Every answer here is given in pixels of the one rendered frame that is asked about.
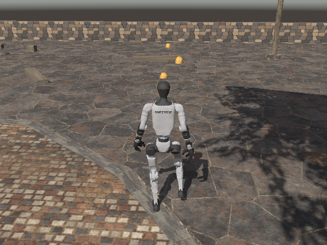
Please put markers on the robot right shin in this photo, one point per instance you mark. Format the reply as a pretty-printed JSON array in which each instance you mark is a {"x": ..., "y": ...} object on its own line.
[{"x": 179, "y": 174}]

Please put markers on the right robot hand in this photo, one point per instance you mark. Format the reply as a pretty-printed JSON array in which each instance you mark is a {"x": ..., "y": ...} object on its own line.
[{"x": 190, "y": 154}]

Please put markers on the left robot upper arm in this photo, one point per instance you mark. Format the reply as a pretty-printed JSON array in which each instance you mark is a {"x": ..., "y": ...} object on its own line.
[{"x": 144, "y": 117}]

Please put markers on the right robot upper arm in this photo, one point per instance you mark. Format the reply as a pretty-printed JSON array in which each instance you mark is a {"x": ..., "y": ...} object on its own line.
[{"x": 181, "y": 116}]

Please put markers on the left robot hand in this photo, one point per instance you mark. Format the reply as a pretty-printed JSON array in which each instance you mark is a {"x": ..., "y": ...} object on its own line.
[{"x": 138, "y": 144}]

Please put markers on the robot right forearm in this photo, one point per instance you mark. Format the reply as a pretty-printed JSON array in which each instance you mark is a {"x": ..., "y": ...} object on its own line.
[{"x": 187, "y": 139}]

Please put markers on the robot left forearm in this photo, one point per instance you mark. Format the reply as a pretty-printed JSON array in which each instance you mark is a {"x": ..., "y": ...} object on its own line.
[{"x": 139, "y": 134}]

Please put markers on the humanoid robot head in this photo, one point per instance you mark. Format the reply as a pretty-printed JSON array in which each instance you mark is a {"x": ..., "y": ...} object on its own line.
[{"x": 163, "y": 88}]

